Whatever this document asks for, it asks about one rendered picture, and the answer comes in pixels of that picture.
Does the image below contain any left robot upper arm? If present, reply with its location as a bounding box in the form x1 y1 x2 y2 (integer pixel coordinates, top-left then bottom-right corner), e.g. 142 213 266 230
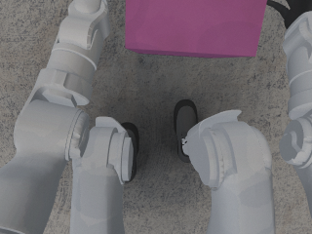
0 99 90 234

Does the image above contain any robot right hand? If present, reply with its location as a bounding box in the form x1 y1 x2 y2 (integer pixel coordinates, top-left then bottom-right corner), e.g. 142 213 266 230
266 0 312 29

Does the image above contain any robot left foot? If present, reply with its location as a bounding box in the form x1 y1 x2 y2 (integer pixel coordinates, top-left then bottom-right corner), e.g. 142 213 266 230
121 122 139 183

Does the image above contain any carton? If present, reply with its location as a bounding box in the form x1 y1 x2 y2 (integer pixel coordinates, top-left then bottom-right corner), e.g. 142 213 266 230
125 0 267 59

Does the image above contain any right robot thigh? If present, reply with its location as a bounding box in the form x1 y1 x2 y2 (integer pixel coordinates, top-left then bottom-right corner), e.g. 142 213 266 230
194 121 276 234

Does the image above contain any robot right forearm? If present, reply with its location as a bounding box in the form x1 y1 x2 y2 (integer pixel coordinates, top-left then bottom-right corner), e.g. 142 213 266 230
282 11 312 120

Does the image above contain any robot left forearm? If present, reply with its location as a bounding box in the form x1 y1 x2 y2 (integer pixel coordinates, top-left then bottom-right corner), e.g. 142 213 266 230
13 0 111 148

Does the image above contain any right robot upper arm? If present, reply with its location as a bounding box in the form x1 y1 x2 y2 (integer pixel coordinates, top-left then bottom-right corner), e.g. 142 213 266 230
279 116 312 218

